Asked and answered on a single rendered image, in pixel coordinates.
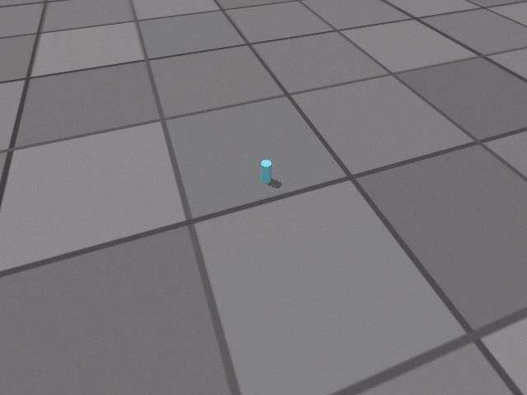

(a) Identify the can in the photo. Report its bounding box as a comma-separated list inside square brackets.
[261, 160, 272, 184]

